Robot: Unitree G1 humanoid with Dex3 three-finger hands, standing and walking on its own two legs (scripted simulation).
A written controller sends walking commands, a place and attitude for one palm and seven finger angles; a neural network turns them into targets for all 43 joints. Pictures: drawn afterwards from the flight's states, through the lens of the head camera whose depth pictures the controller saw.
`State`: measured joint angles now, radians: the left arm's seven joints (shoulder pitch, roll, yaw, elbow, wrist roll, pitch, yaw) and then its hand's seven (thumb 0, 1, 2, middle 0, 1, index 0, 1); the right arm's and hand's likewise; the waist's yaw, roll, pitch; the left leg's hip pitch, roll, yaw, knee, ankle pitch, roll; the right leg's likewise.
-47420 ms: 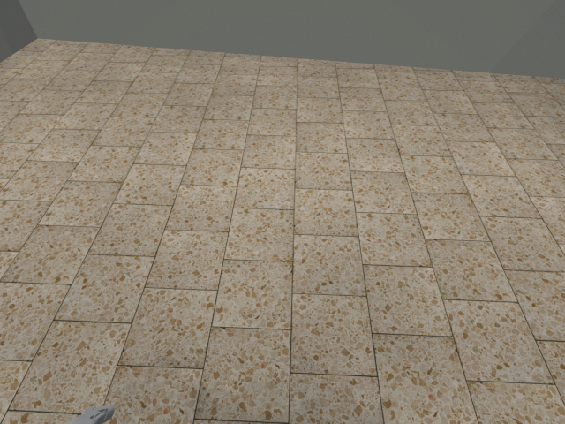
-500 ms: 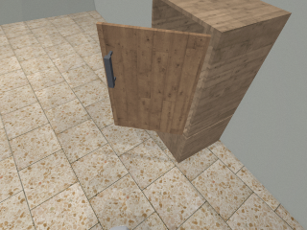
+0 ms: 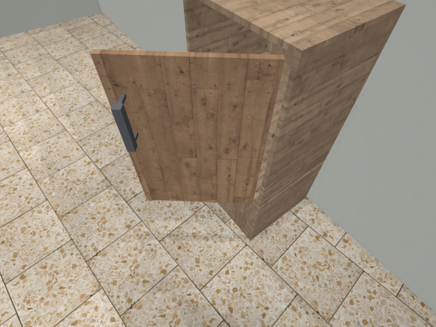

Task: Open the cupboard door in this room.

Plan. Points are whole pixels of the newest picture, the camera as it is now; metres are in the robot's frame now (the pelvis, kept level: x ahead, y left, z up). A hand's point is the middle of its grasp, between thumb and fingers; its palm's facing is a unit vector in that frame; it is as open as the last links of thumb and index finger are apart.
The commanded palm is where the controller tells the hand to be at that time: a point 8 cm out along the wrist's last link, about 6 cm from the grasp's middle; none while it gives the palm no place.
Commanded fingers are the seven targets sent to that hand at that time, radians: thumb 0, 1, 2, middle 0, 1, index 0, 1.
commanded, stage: come to a stop and stand still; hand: left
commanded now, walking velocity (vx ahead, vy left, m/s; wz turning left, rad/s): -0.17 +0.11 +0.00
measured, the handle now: (127, 123) +0.56 +0.25 +0.01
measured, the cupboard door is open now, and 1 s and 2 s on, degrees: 51 51 51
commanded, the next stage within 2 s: look again from close up in 0.56 s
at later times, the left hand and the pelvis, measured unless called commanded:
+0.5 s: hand out of the picture +0.01 +0.25 -0.16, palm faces -0.05 -0.96 -0.29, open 7.4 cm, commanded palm none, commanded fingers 0.00 0.90 0.90 -0.20 -0.30 -0.20 -0.30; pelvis -0.03 +0.05 +0.00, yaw -3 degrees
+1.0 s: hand out of the picture +0.01 +0.20 -0.16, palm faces -0.05 -0.97 -0.23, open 7.3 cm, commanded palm none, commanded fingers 0.00 0.90 0.90 -0.20 -0.30 -0.20 -0.30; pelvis -0.01 +0.02 +0.01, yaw -3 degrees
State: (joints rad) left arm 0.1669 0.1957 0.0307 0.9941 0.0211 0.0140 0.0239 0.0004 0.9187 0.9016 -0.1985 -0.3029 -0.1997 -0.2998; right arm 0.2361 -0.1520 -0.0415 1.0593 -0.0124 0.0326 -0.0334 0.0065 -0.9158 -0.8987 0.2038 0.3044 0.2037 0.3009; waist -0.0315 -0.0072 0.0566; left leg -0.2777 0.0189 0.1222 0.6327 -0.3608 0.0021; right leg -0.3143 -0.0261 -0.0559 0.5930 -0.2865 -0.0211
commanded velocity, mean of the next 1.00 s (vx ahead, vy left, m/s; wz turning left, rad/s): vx -0.01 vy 0.01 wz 0.00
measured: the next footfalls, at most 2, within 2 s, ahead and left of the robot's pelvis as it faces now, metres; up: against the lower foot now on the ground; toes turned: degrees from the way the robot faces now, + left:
left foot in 0.20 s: +0.02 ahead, +0.13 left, +0.00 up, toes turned +0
